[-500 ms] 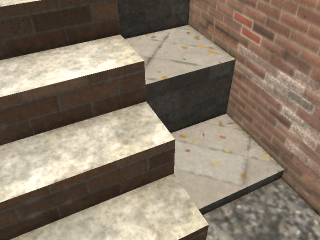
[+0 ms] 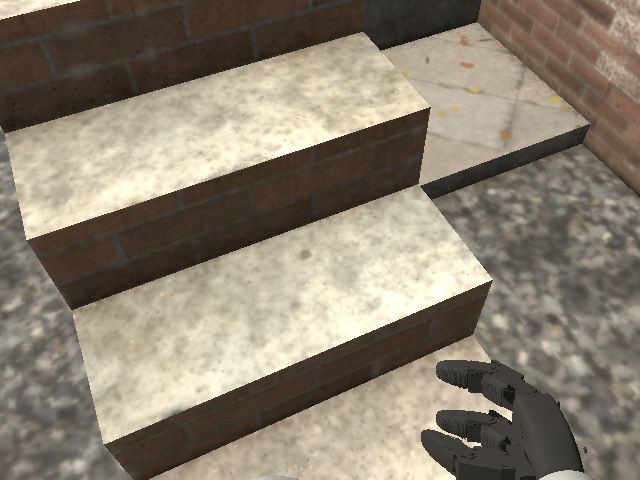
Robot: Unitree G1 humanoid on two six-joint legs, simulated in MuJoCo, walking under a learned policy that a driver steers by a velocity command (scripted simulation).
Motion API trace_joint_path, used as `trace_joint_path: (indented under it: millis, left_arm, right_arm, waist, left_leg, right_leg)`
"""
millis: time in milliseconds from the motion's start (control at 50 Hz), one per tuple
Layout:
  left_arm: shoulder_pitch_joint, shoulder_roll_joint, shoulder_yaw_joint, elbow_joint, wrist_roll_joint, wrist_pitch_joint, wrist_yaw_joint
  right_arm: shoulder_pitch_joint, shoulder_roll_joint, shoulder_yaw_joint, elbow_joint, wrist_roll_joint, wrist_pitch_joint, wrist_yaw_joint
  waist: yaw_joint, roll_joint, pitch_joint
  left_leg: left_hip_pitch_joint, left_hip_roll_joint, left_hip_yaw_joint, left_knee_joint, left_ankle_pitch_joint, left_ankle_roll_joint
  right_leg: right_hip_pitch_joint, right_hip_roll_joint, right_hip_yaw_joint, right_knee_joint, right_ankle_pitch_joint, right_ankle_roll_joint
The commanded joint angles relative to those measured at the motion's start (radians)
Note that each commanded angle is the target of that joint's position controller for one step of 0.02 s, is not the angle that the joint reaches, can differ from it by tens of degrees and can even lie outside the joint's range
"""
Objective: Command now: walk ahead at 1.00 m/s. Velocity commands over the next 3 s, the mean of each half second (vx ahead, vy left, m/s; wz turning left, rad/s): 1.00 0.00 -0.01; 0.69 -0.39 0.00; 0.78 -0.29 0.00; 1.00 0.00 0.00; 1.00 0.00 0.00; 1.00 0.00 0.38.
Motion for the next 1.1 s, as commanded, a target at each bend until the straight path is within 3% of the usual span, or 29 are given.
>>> trace_joint_path:
  millis: [20,80,120,140,160,180,240,260,280,300,320,360,380,400,420,480,520,580,620,700,720,740,760,780,900,960,1000,1040,1100]
  left_arm:
    - [-0.196,0.122,0.025,-0.24,0.026,-0.106,0.01]
    - [-0.089,0.053,0.019,-0.195,-0.05,-0.093,0.035]
    - [-0.118,-0.05,-0.017,-0.215,-0.067,-0.07,0.047]
    - [-0.088,0.123,0.071,-0.168,0.076,-0.031,0.081]
    - [-0.256,-0.1,-0.009,-0.25,-0.017,-0.016,0.023]
    - [-0.18,-0.045,0.013,-0.332,-0.104,0.011,0.017]
    - [0.011,0.045,0.048,-0.212,-0.034,0.063,-0.029]
    - [0.144,0.094,0.073,-0.167,-0.069,0.075,-0.039]
    - [0.345,0.221,0.139,-0.078,-0.052,0.099,0.018]
    - [0.526,0.206,0.143,-0.02,-0.041,0.116,0.053]
    - [0.365,0.163,0.108,-0.06,-0.066,0.096,-0.009]
    - [0.127,0.022,0.044,-0.085,0.011,0.063,-0.088]
    - [0.098,-0.029,0.028,-0.045,0.042,0.031,-0.116]
    - [0.146,-0.036,0.044,0.038,0.01,0.022,-0.052]
    - [0.253,-0.035,0.03,0.079,0.02,0.025,-0.036]
    - [-0.158,0.031,-0.035,-0.159,0.071,0.03,-0.075]
    - [-0.029,0.218,0.023,-0.069,0.11,-0.004,-0.04]
    - [0.053,0.338,0.145,-0.085,0.007,-0.064,0.074]
    - [-0.026,0.247,0.115,-0.105,-0.028,-0.015,0.037]
    - [0.287,0.069,0.085,0.041,0.023,0.073,-0.024]
    - [0.243,-0.019,0.054,0.021,0.017,0.052,-0.034]
    - [0.138,-0.04,0.055,-0.096,0.037,0.044,-0.072]
    - [-0.11,0.004,0.075,-0.183,0.073,0.034,-0.083]
    - [-0.159,0.028,0.1,-0.231,0.056,0.038,-0.083]
    - [0.306,0.089,0.116,-0.007,-0.029,0.072,-0.126]
    - [0.223,0.025,0.077,-0.007,-0.006,0.079,-0.082]
    - [0.296,-0.037,0.05,0.051,0.032,0.053,-0.098]
    - [0.241,0.216,0.102,-0.034,-0.012,0.02,-0.137]
    - [-0.028,0.151,0.11,-0.109,0.021,0.027,-0.096]
  right_arm:
    - [0.098,-0.285,-0.092,0.055,-0.009,-0.003,0.032]
    - [0.095,-0.153,-0.076,0.046,0.022,-0.009,0.07]
    - [0.243,-0.134,-0.08,0.143,-0.049,-0.019,0.114]
    - [0.46,-0.13,-0.104,0.297,-0.067,-0.03,0.07]
    - [0.337,-0.057,-0.054,0.195,-0.106,-0.06,0.11]
    - [0.063,-0.17,-0.059,0.07,-0.094,-0.068,0.093]
    - [-0.171,-0.126,-0.016,-0.094,-0.073,-0.061,0.054]
    - [-0.289,-0.138,-0.016,-0.113,-0.063,-0.075,0.043]
    - [-0.425,-0.33,-0.106,-0.125,-0.104,-0.099,-0.041]
    - [-0.494,-0.316,-0.101,-0.155,-0.139,-0.121,-0.071]
    - [-0.346,-0.084,-0.002,-0.161,-0.012,-0.123,-0.024]
    - [-0.173,-0.004,0.002,-0.165,0.058,-0.101,-0.044]
    - [-0.105,0.009,-0.014,-0.161,0.055,-0.068,-0.043]
    - [0.049,-0.184,-0.125,-0.051,-0.06,-0.011,-0.062]
    - [0.014,-0.141,-0.128,-0.08,-0.073,0.007,-0.082]
    - [-0.154,0.108,-0.078,-0.206,0.034,0.087,-0.105]
    - [-0.07,0.15,-0.005,-0.26,-0.051,0.068,-0.108]
    - [-0.321,-0.261,-0.143,-0.238,-0.106,-0.021,-0.031]
    - [-0.21,-0.392,-0.203,-0.128,0.049,0.013,-0.032]
    - [0.138,-0.251,-0.196,0.14,-0.004,0.037,-0.007]
    - [0.262,-0.187,-0.164,0.195,-0.012,0.019,0.005]
    - [0.388,-0.31,-0.186,0.174,0.019,0.015,-0.003]
    - [0.438,-0.417,-0.235,0.198,0.011,0.039,-0.031]
    - [0.26,-0.454,-0.244,0.187,-0.015,0.033,-0.063]
    - [-0.053,-0.439,-0.254,0.151,-0.071,-0.022,-0.05]
    - [0.139,-0.424,-0.26,0.225,-0.08,-0.006,-0.053]
    - [0.14,-0.302,-0.22,0.226,-0.069,0.024,-0.056]
    - [0.033,-0.217,-0.185,0.106,-0.026,0.028,-0.09]
    - [0.162,-0.438,-0.256,0.211,-0.012,0.0,-0.029]
  waist:
    - [-0.029,0.133,-0.272]
    - [-0.007,-0.113,-0.244]
    - [-0.059,-0.078,-0.11]
    - [-0.04,-0.015,-0.199]
    - [-0.094,0.203,-0.135]
    - [0.121,0.21,-0.256]
    - [0.193,0.054,-0.172]
    - [0.268,0.079,-0.18]
    - [0.408,-0.103,-0.201]
    - [0.473,-0.076,-0.233]
    - [0.29,0.134,-0.206]
    - [0.141,-0.067,0.071]
    - [0.088,-0.055,0.051]
    - [0.09,-0.176,-0.066]
    - [0.098,-0.163,-0.122]
    - [-0.048,-0.123,0.045]
    - [-0.16,-0.22,0.097]
    - [0.116,-0.131,0.012]
    - [0.14,-0.129,0.136]
    - [0.15,-0.058,0.125]
    - [0.098,0.154,0.153]
    - [0.072,0.32,0.059]
    - [-0.068,0.227,0.08]
    - [0.042,0.264,0.207]
    - [0.311,0.248,-0.016]
    - [0.156,0.158,-0.009]
    - [0.197,-0.185,0.067]
    - [0.226,-0.606,0.123]
    - [0.033,-0.114,-0.021]
  left_leg:
    - [0.188,0.042,0.15,-0.374,0.358,-0.133]
    - [0.528,0.099,0.187,-1.142,0.073,-0.051]
    - [0.678,0.141,0.234,-1.622,0.161,0.059]
    - [0.912,0.077,0.433,-1.519,0.149,0.055]
    - [0.859,0.208,0.083,-1.353,0.36,0.115]
    - [0.741,0.437,-0.24,-1.289,0.304,0.209]
    - [0.186,0.4,-0.127,-1.353,-0.134,0.101]
    - [0.042,0.373,-0.109,-1.311,-0.167,0.106]
    - [-0.087,0.347,0.04,-1.345,-0.027,0.046]
    - [-0.109,0.329,0.051,-1.206,-0.044,0.032]
    - [-0.091,0.346,-0.008,-0.978,-0.168,0.016]
    - [0.114,0.338,0.091,-0.868,-0.191,-0.016]
    - [0.206,0.268,0.205,-0.734,-0.16,-0.018]
    - [0.334,0.143,0.286,-0.565,-0.24,0.01]
    - [0.223,0.123,0.292,-0.436,-0.276,0.029]
    - [-0.076,-0.126,-0.032,0.664,-0.208,-0.091]
    - [-0.218,0.003,-0.035,0.552,0.169,-0.094]
    - [-0.15,0.211,-0.13,0.124,0.42,-0.085]
    - [0.009,0.291,-0.115,-0.438,0.297,-0.098]
    - [0.976,0.152,0.213,-1.317,-0.135,-0.007]
    - [0.926,0.211,0.086,-1.3,-0.106,0.005]
    - [0.976,0.631,-0.543,-1.426,-0.236,0.171]
    - [0.69,0.692,-0.901,-1.818,-0.858,0.311]
    - [0.451,0.672,-0.908,-1.92,-0.9,0.274]
    - [0.29,0.325,0.075,-1.68,-0.077,-0.007]
    - [0.548,0.334,0.045,-1.577,-0.097,0.059]
    - [0.35,0.146,0.169,-0.964,-0.313,0.078]
    - [0.08,0.037,-0.051,-0.561,-0.381,0.026]
    - [0.465,0.123,0.099,-0.633,0.008,-0.025]
  right_leg:
    - [0.09,-0.269,0.258,-0.019,0.036,-0.088]
    - [-0.021,-0.185,0.193,-0.034,-0.021,-0.074]
    - [-0.069,-0.077,0.092,0.201,-0.109,-0.084]
    - [-0.094,0.06,-0.067,0.357,-0.207,-0.054]
    - [-0.431,0.194,-0.073,0.91,-0.212,0.072]
    - [-0.603,0.102,0.254,1.235,-0.075,0.106]
    - [-0.327,0.138,0.085,1.605,0.116,0.181]
    - [-0.171,0.121,0.064,1.67,0.176,0.177]
    - [0.126,0.032,0.012,1.543,0.336,0.119]
    - [0.25,-0.003,-0.053,1.401,0.296,0.068]
    - [0.084,-0.07,0.121,0.997,0.023,-0.014]
    - [-0.166,-0.134,0.081,0.184,0.195,-0.165]
    - [-0.151,-0.171,0.046,-0.077,0.54,-0.193]
    - [0.066,-0.125,-0.218,-0.147,0.826,-0.137]
    - [0.202,-0.178,-0.196,-0.122,1.012,-0.168]
    - [-0.281,-0.253,0.103,-0.045,0.805,-0.125]
    - [-0.377,-0.242,0.187,0.045,0.519,0.105]
    - [-0.2,-0.544,1.013,-0.509,-0.631,-0.189]
    - [-0.1,-0.452,0.726,-0.402,-0.611,-0.252]
    - [-0.376,-0.052,0.149,0.121,-0.381,-0.234]
    - [-0.497,0.052,0.025,0.502,-0.357,-0.194]
    - [-0.731,0.072,0.016,0.846,-0.386,-0.071]
    - [-0.699,-0.017,0.131,0.917,-0.162,-0.017]
    - [-0.637,-0.036,0.173,1.068,0.022,0.008]
    - [0.102,-0.008,0.101,0.641,0.085,0.003]
    - [0.158,-0.024,-0.074,0.172,-0.075,-0.053]
    - [0.186,0.062,-0.061,-0.018,-0.077,-0.105]
    - [-0.082,-0.263,0.614,-0.404,-0.445,-0.25]
    - [-0.191,-0.213,0.388,-0.329,-0.291,-0.209]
